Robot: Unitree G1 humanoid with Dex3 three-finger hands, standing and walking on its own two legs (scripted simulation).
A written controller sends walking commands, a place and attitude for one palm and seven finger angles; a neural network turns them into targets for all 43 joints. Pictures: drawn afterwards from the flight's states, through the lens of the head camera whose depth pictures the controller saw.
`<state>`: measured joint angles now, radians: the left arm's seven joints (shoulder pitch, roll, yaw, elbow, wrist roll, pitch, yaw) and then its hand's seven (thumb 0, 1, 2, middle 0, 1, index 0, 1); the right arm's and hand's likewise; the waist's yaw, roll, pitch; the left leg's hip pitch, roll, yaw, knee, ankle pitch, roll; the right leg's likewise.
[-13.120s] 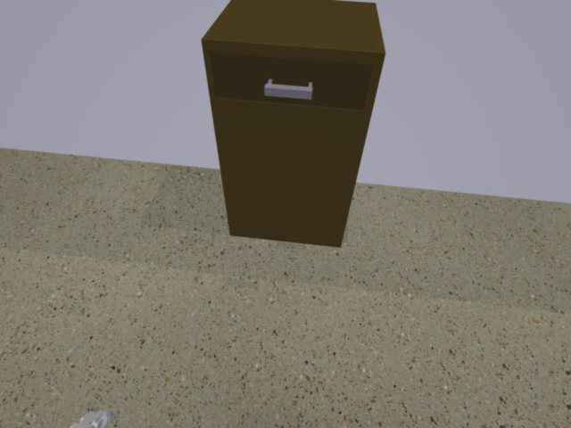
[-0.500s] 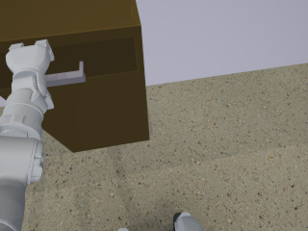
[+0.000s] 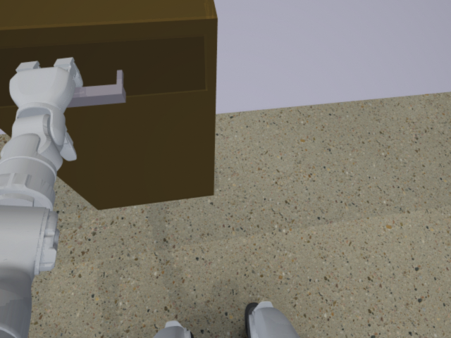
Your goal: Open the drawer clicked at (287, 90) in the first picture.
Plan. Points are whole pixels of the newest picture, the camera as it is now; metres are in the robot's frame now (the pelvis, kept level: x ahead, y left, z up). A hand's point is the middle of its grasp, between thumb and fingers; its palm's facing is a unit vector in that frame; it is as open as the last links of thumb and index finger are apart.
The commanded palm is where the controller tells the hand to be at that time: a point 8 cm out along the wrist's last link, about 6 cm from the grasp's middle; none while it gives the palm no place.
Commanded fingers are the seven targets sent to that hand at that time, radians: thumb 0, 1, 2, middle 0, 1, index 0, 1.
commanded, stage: lower the fingers behind the handle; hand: left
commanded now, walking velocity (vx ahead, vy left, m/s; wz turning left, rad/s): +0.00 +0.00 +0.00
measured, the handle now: (88, 87) +0.58 +0.22 +0.03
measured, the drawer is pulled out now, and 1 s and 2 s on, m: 0.00 0.00 0.00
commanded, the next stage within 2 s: close the thumb around the handle in 0.94 s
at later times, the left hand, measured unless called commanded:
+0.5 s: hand (82, 117) +0.52 +0.23 +0.01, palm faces -0.03 -0.02 -1.00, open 13.9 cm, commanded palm +0.51 +0.24 +0.06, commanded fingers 0.00 -0.50 0.30 -0.30 -1.20 -0.30 -1.20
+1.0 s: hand (81, 118) +0.52 +0.23 +0.01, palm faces -0.05 -0.01 -1.00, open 13.9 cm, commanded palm +0.51 +0.24 +0.06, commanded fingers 0.00 -0.50 0.30 -0.30 -1.20 -0.30 -1.20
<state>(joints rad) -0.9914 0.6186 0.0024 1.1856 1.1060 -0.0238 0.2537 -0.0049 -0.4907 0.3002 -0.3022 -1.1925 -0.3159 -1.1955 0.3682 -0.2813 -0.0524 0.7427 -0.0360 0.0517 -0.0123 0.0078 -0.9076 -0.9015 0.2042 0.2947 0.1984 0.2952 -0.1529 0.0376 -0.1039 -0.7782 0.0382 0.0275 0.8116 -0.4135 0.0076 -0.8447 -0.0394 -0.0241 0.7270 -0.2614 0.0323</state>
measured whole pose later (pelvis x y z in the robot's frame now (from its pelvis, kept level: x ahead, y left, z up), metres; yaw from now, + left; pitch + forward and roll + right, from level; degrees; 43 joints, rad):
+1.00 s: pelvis -0.01 +0.00 -0.02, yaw +0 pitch +24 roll -1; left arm -0.98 0.63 0.04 1.17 1.13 -0.12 0.31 0.00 -0.49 0.30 -0.32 -1.21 -0.32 -1.20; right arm 0.37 -0.29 -0.03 0.73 -0.05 0.06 -0.02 0.01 -0.91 -0.90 0.20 0.29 0.20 0.30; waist -0.18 0.04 -0.11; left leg -0.90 0.04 0.02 0.94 -0.46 0.01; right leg -0.98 -0.03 -0.02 0.85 -0.30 0.03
